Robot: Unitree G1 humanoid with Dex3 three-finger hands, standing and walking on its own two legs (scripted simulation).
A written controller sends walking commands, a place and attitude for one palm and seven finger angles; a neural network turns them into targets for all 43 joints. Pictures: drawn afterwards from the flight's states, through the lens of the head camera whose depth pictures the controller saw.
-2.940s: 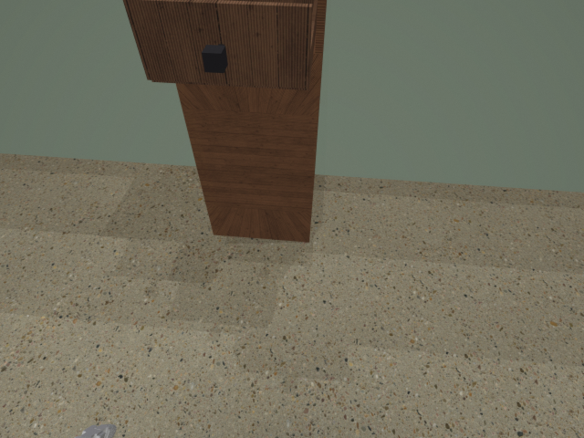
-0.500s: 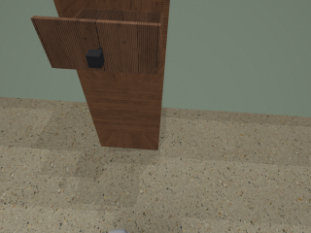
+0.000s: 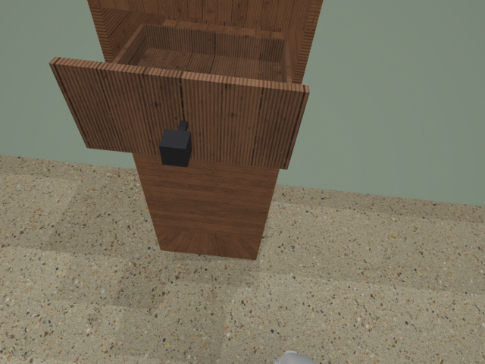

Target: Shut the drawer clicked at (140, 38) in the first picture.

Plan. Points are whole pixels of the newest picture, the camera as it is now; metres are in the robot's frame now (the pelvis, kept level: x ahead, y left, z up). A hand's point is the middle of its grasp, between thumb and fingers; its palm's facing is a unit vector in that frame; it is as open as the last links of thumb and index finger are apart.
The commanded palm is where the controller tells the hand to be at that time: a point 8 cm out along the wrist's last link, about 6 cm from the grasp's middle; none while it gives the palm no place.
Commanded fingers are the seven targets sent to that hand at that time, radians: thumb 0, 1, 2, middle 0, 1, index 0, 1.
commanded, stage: come to a stop and stand still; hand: left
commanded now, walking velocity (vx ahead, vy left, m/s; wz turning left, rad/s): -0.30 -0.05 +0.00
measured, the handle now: (179, 139) +0.42 +0.14 +0.15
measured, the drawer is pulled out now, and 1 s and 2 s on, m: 0.21 0.21 0.21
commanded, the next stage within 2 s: none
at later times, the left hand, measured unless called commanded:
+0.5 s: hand out of the picture +0.10 +0.19 -0.18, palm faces +0.04 -0.97 -0.25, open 7.3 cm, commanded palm none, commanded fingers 0.00 0.90 0.90 -0.20 -0.30 -0.20 -0.30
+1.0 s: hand out of the picture -0.04 +0.25 -0.18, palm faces +0.03 -0.98 -0.21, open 7.4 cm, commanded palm none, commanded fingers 0.00 0.90 0.90 -0.20 -0.30 -0.20 -0.30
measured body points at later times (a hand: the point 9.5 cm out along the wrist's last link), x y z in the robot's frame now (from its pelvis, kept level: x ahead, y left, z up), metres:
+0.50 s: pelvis +0.01 +0.00 -0.01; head +0.04 +0.00 +0.43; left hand +0.09 +0.24 -0.16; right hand +0.11 -0.25 -0.16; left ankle -0.01 +0.13 -0.72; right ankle +0.07 -0.13 -0.75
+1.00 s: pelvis -0.05 +0.07 -0.01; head -0.06 +0.06 +0.44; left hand -0.04 +0.30 -0.16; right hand -0.02 -0.18 -0.16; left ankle +0.01 +0.13 -0.75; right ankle +0.02 -0.07 -0.74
